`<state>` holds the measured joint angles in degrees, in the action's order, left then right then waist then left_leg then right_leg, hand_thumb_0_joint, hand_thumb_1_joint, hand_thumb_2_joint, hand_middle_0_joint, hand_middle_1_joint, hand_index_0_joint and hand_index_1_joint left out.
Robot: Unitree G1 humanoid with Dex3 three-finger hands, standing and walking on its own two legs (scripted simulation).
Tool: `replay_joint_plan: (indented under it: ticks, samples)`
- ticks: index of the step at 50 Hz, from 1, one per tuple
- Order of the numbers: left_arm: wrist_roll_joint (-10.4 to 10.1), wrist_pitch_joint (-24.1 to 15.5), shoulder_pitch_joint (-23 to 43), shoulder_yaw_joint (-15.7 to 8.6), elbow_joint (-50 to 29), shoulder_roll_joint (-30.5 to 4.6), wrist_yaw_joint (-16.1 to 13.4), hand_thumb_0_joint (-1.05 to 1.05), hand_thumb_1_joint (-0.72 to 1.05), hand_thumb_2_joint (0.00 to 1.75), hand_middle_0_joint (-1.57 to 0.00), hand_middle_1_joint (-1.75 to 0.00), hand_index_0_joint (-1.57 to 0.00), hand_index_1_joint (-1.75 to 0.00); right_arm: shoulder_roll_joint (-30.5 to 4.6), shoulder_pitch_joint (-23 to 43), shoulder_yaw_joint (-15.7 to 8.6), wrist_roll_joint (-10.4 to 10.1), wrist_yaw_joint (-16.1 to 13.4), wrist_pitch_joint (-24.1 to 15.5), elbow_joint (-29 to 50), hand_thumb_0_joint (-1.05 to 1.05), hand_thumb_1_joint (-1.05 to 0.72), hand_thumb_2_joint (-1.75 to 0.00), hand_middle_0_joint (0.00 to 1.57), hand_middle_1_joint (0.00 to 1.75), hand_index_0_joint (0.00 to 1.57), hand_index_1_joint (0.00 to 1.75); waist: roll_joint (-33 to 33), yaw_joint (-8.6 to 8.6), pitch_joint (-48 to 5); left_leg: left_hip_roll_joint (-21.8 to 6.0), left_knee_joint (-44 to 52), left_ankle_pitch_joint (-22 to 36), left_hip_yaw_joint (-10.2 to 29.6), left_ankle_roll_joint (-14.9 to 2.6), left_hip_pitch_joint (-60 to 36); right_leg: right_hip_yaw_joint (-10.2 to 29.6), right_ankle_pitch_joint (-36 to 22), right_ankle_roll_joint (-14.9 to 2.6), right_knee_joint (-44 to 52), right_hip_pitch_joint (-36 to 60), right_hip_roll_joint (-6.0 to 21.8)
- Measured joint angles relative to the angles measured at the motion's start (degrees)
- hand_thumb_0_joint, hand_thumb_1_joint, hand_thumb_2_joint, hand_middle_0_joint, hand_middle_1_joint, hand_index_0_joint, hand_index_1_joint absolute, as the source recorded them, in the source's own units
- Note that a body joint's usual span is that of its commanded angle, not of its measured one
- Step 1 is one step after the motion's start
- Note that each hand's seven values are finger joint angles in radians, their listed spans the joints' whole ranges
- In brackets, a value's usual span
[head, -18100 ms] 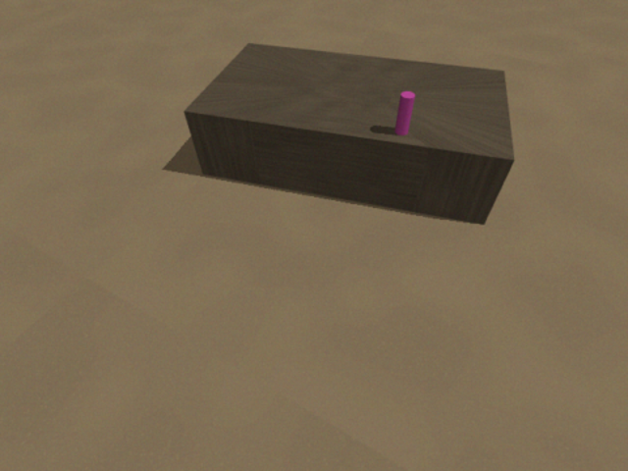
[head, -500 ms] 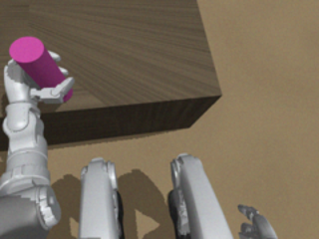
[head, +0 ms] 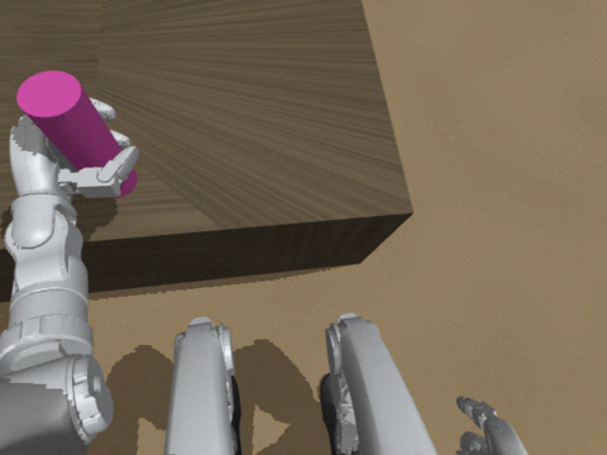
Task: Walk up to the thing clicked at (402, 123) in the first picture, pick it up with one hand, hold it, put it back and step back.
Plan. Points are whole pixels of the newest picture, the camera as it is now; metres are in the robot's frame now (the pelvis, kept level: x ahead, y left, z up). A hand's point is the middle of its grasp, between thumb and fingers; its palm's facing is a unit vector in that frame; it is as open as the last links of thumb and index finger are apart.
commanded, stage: settle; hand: left
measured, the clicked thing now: (88, 144) +0.48 +0.25 +0.02
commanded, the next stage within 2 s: lift in 0.46 s
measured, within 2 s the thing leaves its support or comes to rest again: neither
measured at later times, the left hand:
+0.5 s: hand (78, 130) +0.49 +0.25 +0.05, palm faces +0.15 -0.99 -0.02, open 7.5 cm
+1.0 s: hand (56, 119) +0.46 +0.24 +0.10, palm faces +0.14 -0.99 -0.02, open 7.5 cm
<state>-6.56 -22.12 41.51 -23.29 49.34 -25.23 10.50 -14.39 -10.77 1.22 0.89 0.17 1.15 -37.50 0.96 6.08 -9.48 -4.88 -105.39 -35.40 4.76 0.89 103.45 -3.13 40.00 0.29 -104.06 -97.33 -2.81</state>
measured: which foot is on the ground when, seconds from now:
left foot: down 0.00-1.00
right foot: down 0.00-1.00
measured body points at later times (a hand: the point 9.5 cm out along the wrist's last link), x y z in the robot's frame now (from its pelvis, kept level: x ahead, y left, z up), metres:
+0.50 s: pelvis +0.01 +0.01 +0.03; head +0.19 +0.05 +0.44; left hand +0.47 +0.30 +0.05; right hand +0.10 -0.25 -0.09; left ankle +0.08 +0.13 -0.47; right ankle +0.06 -0.12 -0.47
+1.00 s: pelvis +0.02 +0.01 +0.08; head +0.16 +0.04 +0.51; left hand +0.45 +0.29 +0.11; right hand +0.13 -0.25 -0.04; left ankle +0.08 +0.13 -0.47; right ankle +0.06 -0.12 -0.47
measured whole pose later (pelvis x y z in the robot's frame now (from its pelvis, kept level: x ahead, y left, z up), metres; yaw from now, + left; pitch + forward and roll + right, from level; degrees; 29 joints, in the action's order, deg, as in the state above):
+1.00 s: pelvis +0.02 +0.01 +0.08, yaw +2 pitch +27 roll -5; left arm -7.3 -21.8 33.5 -19.7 45.3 -20.7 9.6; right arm -13.5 -12.1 0.6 0.3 0.4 0.6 -38.8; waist 2.2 5.1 -9.6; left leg -4.5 -89.9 -33.3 3.9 0.4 84.3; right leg -2.9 36.9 0.8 -87.2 -77.7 -2.3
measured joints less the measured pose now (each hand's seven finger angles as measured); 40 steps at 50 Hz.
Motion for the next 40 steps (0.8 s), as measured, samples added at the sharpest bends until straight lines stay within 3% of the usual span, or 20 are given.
replay_joint_plan:
  ticks: [30,40]
  samples:
    - [0.95,-1.34,0.84,1.15,3.22,-0.14,-0.01,0.00,-0.08,1.09,-0.82,-1.12,-0.85,-1.12,0.80,-1.00,0.17,0.51,0.51,-0.42,-0.98,0.00,-0.89,-0.90,0.20,0.30,0.20,0.30,0.31,0.40,0.06,0.42,6.96,0.89,-0.59,-0.60,-7.68,0.24,-1.37,0.58,7.85,8.11,0.48]
    - [0.10,-0.82,-2.07,1.04,1.05,1.64,-0.36,0.00,-0.09,1.10,-0.83,-1.12,-0.85,-1.12,0.80,-1.14,-0.02,0.05,0.41,-0.29,-0.98,0.00,-0.91,-0.90,0.20,0.30,0.20,0.30,0.96,-0.01,-0.02,0.33,9.85,1.14,-0.82,-0.58,-11.49,0.36,-1.81,0.54,10.82,11.78,0.43]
